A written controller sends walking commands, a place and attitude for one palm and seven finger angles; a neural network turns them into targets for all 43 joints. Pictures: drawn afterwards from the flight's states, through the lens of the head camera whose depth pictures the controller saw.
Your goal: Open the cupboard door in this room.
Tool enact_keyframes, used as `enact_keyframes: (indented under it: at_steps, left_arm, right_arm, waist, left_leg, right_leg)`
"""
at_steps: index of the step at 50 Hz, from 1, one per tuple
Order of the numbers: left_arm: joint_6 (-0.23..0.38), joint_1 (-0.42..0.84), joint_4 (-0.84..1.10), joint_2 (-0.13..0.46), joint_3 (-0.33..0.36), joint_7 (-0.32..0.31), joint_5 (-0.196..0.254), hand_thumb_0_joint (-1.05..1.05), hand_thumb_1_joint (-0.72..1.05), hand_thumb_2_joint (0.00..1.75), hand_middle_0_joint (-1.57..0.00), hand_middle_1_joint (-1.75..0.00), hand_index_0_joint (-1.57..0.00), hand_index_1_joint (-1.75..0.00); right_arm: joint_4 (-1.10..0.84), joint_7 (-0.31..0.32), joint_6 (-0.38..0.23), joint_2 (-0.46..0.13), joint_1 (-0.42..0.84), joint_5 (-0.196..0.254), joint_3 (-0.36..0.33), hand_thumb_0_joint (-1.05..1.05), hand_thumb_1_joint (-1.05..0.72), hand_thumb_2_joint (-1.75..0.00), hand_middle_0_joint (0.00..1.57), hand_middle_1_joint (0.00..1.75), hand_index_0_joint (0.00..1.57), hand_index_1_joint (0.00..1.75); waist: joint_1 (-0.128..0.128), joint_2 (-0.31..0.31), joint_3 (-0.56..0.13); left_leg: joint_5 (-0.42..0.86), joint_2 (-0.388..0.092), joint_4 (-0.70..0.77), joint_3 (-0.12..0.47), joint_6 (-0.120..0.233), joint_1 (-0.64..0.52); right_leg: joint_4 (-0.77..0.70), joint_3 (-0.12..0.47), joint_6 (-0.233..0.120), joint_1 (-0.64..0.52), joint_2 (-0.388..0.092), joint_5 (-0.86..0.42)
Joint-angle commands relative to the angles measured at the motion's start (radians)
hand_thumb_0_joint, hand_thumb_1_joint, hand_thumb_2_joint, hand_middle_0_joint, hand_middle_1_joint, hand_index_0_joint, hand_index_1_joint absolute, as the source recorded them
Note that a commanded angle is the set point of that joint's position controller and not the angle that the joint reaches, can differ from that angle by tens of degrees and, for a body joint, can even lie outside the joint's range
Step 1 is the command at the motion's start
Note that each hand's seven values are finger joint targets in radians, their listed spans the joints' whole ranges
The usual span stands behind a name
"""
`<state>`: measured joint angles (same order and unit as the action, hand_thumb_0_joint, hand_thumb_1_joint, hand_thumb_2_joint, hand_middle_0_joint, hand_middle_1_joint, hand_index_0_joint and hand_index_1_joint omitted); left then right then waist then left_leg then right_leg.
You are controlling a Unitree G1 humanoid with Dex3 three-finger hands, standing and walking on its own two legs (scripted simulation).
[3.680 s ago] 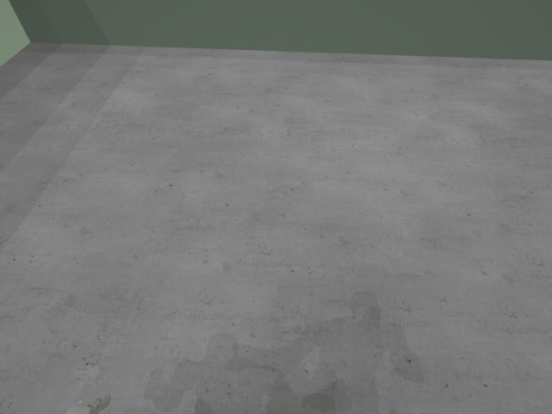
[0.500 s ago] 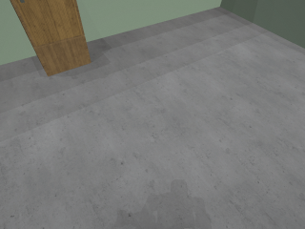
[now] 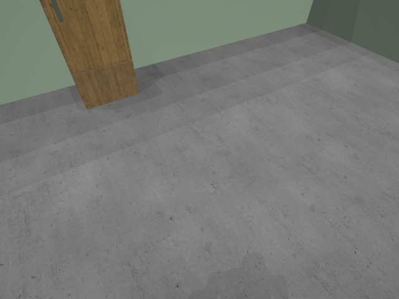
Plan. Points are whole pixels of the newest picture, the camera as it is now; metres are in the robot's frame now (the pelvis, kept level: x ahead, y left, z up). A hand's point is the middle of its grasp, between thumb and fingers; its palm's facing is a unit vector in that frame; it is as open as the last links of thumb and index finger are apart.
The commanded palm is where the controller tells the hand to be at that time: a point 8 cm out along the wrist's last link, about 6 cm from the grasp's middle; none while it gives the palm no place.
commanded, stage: turn or walk to find it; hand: left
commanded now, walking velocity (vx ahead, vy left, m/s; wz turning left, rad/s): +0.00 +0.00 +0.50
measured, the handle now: (55, 6) +1.55 +0.94 +0.00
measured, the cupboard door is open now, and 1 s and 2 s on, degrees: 0 0 0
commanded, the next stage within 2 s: stand and wait in 1.04 s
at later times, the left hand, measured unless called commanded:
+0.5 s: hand out of the picture -0.04 +0.25 -0.19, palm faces +0.26 -0.94 -0.21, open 7.4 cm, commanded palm none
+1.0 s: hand out of the picture +0.06 +0.25 -0.15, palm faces +0.36 -0.90 -0.24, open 7.4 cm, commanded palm none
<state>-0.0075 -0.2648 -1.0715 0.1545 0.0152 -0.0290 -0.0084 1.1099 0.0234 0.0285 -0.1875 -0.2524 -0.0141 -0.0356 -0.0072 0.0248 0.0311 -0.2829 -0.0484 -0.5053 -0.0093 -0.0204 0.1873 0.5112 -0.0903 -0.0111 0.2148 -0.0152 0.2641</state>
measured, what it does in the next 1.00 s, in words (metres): steps on the spot, turning left: right foot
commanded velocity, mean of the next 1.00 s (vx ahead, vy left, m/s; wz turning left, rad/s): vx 0.09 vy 0.00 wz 0.44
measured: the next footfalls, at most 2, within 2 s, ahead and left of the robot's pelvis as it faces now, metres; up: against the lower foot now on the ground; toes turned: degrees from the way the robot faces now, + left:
right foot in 0.98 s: +0.13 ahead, -0.04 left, +0.00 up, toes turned +19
left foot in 1.40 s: +0.03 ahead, +0.19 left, +0.00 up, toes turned +33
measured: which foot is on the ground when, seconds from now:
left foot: down 0.00-1.00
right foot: down 0.00-0.46, up 0.48-0.96, down 0.98-1.00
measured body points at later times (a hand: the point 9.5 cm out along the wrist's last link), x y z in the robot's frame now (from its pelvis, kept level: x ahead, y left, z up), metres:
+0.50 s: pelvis -0.04 +0.05 -0.02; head -0.03 +0.07 +0.43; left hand -0.05 +0.30 -0.18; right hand +0.08 -0.20 -0.14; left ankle -0.04 +0.14 -0.74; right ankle +0.00 -0.11 -0.73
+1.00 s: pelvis +0.02 +0.04 +0.00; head +0.05 +0.02 +0.45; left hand +0.04 +0.30 -0.13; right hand +0.07 -0.19 -0.17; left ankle -0.04 +0.14 -0.73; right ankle +0.09 -0.05 -0.74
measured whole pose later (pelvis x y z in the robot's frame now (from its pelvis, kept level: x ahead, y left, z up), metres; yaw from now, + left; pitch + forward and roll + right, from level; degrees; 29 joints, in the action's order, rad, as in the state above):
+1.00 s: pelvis +0.02 +0.04 +0.00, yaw +23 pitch +1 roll +1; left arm 0.01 -0.16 -0.92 0.18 0.04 0.00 -0.01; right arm 1.04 0.01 0.02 -0.19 -0.38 -0.02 -0.05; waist 0.05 0.04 0.03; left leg -0.30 0.07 -0.52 0.08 0.02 0.23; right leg 0.53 -0.06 0.03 0.31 -0.04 0.23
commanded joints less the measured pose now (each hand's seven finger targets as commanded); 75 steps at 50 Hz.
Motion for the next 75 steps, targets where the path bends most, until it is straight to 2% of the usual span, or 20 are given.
enact_keyframes:
  at_steps: [1, 9, 14, 21, 22, 23, 24, 27, 30, 41, 47, 48, 50, 51, 53, 57, 66, 69, 71, 75]
  left_arm:
    - [-0.001, -0.015, 0.039, 0.119, 0.031, -0.007, 0.002, 0.0, 0.9, 0.9, -0.2, -0.3, -0.2, -0.3]
    - [-0.009, -0.07, 0.058, 0.124, 0.049, -0.001, -0.013, 0.0, 0.9, 0.9, -0.2, -0.3, -0.2, -0.3]
    - [-0.002, -0.07, 0.114, 0.219, 0.083, -0.008, -0.023, 0.0, 0.9, 0.9, -0.2, -0.3, -0.2, -0.3]
    - [-0.009, 0.013, 0.147, 0.244, 0.087, -0.004, -0.023, 0.0, 0.9, 0.9, -0.2, -0.3, -0.2, -0.3]
    - [-0.018, 0.01, 0.16, 0.227, 0.084, -0.001, -0.015, 0.0, 0.9, 0.9, -0.2, -0.3, -0.2, -0.3]
    - [-0.028, 0.009, 0.195, 0.167, 0.075, 0.007, -0.006, 0.0, 0.9, 0.9, -0.2, -0.3, -0.2, -0.3]
    - [-0.031, 0.08, 0.238, 0.155, 0.066, 0.008, -0.014, 0.0, 0.9, 0.9, -0.2, -0.3, -0.2, -0.3]
    - [-0.027, 0.101, 0.206, 0.165, 0.077, 0.021, -0.022, 0.0, 0.9, 0.9, -0.2, -0.3, -0.2, -0.3]
    - [-0.011, 0.048, 0.173, 0.158, 0.07, 0.04, -0.024, 0.0, 0.9, 0.9, -0.2, -0.3, -0.2, -0.3]
    - [0.015, 0.168, 0.23, 0.13, 0.055, 0.045, -0.017, 0.0, 0.9, 0.9, -0.2, -0.3, -0.2, -0.3]
    - [0.022, 0.023, 0.187, 0.121, 0.054, 0.026, -0.001, 0.0, 0.9, 0.9, -0.2, -0.3, -0.2, -0.3]
    - [0.03, -0.015, 0.175, 0.154, 0.06, 0.018, -0.003, 0.0, 0.9, 0.9, -0.2, -0.3, -0.2, -0.3]
    - [0.031, -0.103, 0.169, 0.295, 0.087, 0.002, -0.014, 0.0, 0.9, 0.9, -0.2, -0.3, -0.2, -0.3]
    - [0.032, -0.075, 0.172, 0.274, 0.091, -0.004, -0.004, 0.0, 0.9, 0.9, -0.2, -0.3, -0.2, -0.3]
    - [0.031, 0.032, 0.189, 0.197, 0.068, -0.005, -0.006, 0.0, 0.9, 0.9, -0.2, -0.3, -0.2, -0.3]
    - [0.048, 0.022, 0.155, 0.137, 0.041, -0.003, -0.012, 0.0, 0.9, 0.9, -0.2, -0.3, -0.2, -0.3]
    - [0.034, -0.076, 0.051, 0.184, 0.036, -0.002, -0.018, 0.0, 0.9, 0.9, -0.2, -0.3, -0.2, -0.3]
    - [0.027, -0.062, 0.028, 0.16, 0.023, -0.005, -0.003, 0.0, 0.9, 0.9, -0.2, -0.3, -0.2, -0.3]
    - [0.018, -0.097, 0.026, 0.108, 0.013, -0.004, -0.006, 0.0, 0.9, 0.9, -0.2, -0.3, -0.2, -0.3]
    - [0.003, -0.089, -0.027, 0.104, -0.005, 0.0, -0.003, 0.0, 0.9, 0.9, -0.2, -0.3, -0.2, -0.3]
  right_arm:
    - [-0.032, 0.005, -0.03, -0.111, -0.006, 0.003, -0.013, 0.0, -0.9, -0.9, 0.2, 0.3, 0.2, 0.3]
    - [-0.12, -0.004, -0.007, -0.138, 0.05, -0.002, -0.037, 0.0, -0.9, -0.9, 0.2, 0.3, 0.2, 0.3]
    - [-0.181, -0.02, 0.014, -0.102, 0.059, -0.008, -0.051, 0.0, -0.9, -0.9, 0.2, 0.3, 0.2, 0.3]
    - [-0.194, -0.038, -0.002, -0.079, 0.004, 0.001, -0.042, 0.0, -0.9, -0.9, 0.2, 0.3, 0.2, 0.3]
    - [-0.192, -0.039, -0.008, -0.12, -0.033, -0.003, -0.05, 0.0, -0.9, -0.9, 0.2, 0.3, 0.2, 0.3]
    - [-0.205, -0.035, -0.014, -0.228, -0.05, -0.013, -0.074, 0.0, -0.9, -0.9, 0.2, 0.3, 0.2, 0.3]
    - [-0.207, -0.029, -0.014, -0.298, -0.086, -0.016, -0.089, 0.0, -0.9, -0.9, 0.2, 0.3, 0.2, 0.3]
    - [-0.221, -0.011, -0.025, -0.221, 0.006, -0.019, -0.061, 0.0, -0.9, -0.9, 0.2, 0.3, 0.2, 0.3]
    - [-0.216, -0.008, -0.05, -0.191, -0.001, -0.013, -0.049, 0.0, -0.9, -0.9, 0.2, 0.3, 0.2, 0.3]
    - [-0.158, -0.005, -0.061, -0.179, -0.138, -0.012, -0.056, 0.0, -0.9, -0.9, 0.2, 0.3, 0.2, 0.3]
    - [-0.157, -0.003, -0.041, -0.182, -0.049, -0.005, -0.054, 0.0, -0.9, -0.9, 0.2, 0.3, 0.2, 0.3]
    - [-0.156, -0.007, -0.042, -0.152, -0.054, 0.002, -0.051, 0.0, -0.9, -0.9, 0.2, 0.3, 0.2, 0.3]
    - [-0.196, -0.012, -0.04, -0.089, -0.072, 0.001, -0.046, 0.0, -0.9, -0.9, 0.2, 0.3, 0.2, 0.3]
    - [-0.184, -0.011, -0.018, -0.138, -0.077, -0.007, -0.059, 0.0, -0.9, -0.9, 0.2, 0.3, 0.2, 0.3]
    - [-0.152, -0.026, -0.001, -0.11, -0.045, -0.01, -0.057, 0.0, -0.9, -0.9, 0.2, 0.3, 0.2, 0.3]
    - [-0.122, -0.031, 0.009, -0.066, -0.069, -0.007, -0.044, 0.0, -0.9, -0.9, 0.2, 0.3, 0.2, 0.3]
    - [-0.123, -0.019, -0.007, -0.056, 0.085, 0.004, -0.006, 0.0, -0.9, -0.9, 0.2, 0.3, 0.2, 0.3]
    - [-0.086, -0.011, -0.029, -0.094, 0.049, 0.003, -0.002, 0.0, -0.9, -0.9, 0.2, 0.3, 0.2, 0.3]
    - [-0.08, -0.005, -0.038, -0.169, 0.046, 0.001, -0.013, 0.0, -0.9, -0.9, 0.2, 0.3, 0.2, 0.3]
    - [-0.06, 0.013, -0.038, -0.134, 0.118, 0.007, 0.002, 0.0, -0.9, -0.9, 0.2, 0.3, 0.2, 0.3]
  waist:
    - [-0.009, 0.097, -0.002]
    - [-0.024, 0.073, 0.04]
    - [-0.044, -0.273, -0.008]
    - [0.021, -0.162, -0.043]
    - [0.043, -0.043, -0.045]
    - [0.051, 0.264, -0.021]
    - [0.085, 0.265, -0.011]
    - [0.041, 0.129, 0.012]
    - [0.025, 0.098, 0.005]
    - [0.073, 0.072, -0.007]
    - [-0.019, 0.068, -0.043]
    - [-0.032, 0.01, -0.052]
    - [-0.058, -0.319, -0.095]
    - [-0.043, -0.299, -0.077]
    - [0.001, -0.14, 0.05]
    - [0.025, -0.169, 0.012]
    - [-0.026, -0.222, -0.046]
    - [0.008, -0.142, -0.066]
    - [-0.004, 0.052, -0.097]
    - [-0.018, 0.14, -0.008]
  left_leg:
    - [0.268, -0.12, 0.132, 0.118, 0.052, 0.015]
    - [-0.023, -0.099, 0.172, 0.213, 0.094, 0.222]
    - [-0.207, 0.033, -0.426, 0.005, 0.018, 0.301]
    - [-0.024, 0.023, -0.086, -0.091, -0.007, 0.06]
    - [0.057, -0.012, 0.042, -0.023, 0.007, -0.032]
    - [0.155, -0.241, 0.183, 0.335, 0.103, -0.062]
    - [0.178, -0.369, 0.262, 0.469, 0.207, 0.026]
    - [-0.321, -0.253, 0.322, 0.422, 0.171, 0.117]
    - [-0.231, -0.177, 0.32, 0.325, 0.163, 0.054]
    - [0.028, -0.18, 0.279, 0.391, 0.229, -0.136]
    - [0.305, -0.098, 0.086, 0.29, 0.151, 0.082]
    - [0.201, -0.05, 0.023, 0.26, 0.109, 0.189]
    - [-0.321, 0.114, -0.374, 0.038, 0.009, 0.439]
    - [-0.306, 0.061, -0.527, 0.082, 0.005, 0.399]
    - [-0.151, 0.012, -0.651, 0.069, -0.007, 0.389]
    - [-0.051, 0.004, -0.597, 0.037, -0.034, 0.317]
    - [-0.07, 0.018, -0.127, -0.056, -0.031, 0.138]
    - [0.236, -0.025, 0.131, -0.038, -0.008, -0.093]
    - [0.552, -0.184, 0.067, 0.063, 0.058, -0.198]
    - [0.504, -0.166, 0.157, 0.073, 0.096, -0.083]
  right_leg:
    - [-0.055, 0.047, 0.025, 0.005, -0.092, -0.102]
    - [-0.017, 0.032, 0.04, -0.01, -0.089, 0.043]
    - [-0.3, 0.292, -0.14, 0.021, -0.421, 0.165]
    - [-0.01, -0.035, -0.047, 0.078, -0.336, -0.172]
    - [0.117, -0.073, 0.005, 0.175, -0.292, -0.066]
    - [0.342, -0.119, 0.089, 0.371, -0.148, 0.226]
    - [0.533, -0.03, 0.085, 0.38, -0.106, 0.362]
    - [0.668, 0.081, 0.068, 0.401, -0.114, 0.168]
    - [0.616, 0.066, 0.076, 0.386, -0.094, 0.067]
    - [0.311, 0.061, 0.087, 0.381, -0.055, 0.135]
    - [-0.028, 0.016, 0.078, -0.015, -0.002, -0.037]
    - [-0.122, 0.068, 0.07, -0.162, -0.057, -0.108]
    - [-0.24, 0.476, -0.106, -0.303, -0.484, -0.179]
    - [-0.279, 0.465, -0.134, -0.175, -0.493, -0.104]
    - [-0.3, 0.316, -0.117, -0.019, -0.386, -0.019]
    - [-0.238, 0.103, -0.087, -0.031, -0.283, -0.368]
    - [-0.13, 0.069, -0.105, -0.146, -0.247, -0.656]
    - [-0.051, 0.044, -0.029, -0.047, -0.194, -0.501]
    - [-0.035, 0.01, 0.028, 0.048, -0.126, -0.15]
    - [-0.066, 0.007, 0.055, -0.011, -0.109, 0.016]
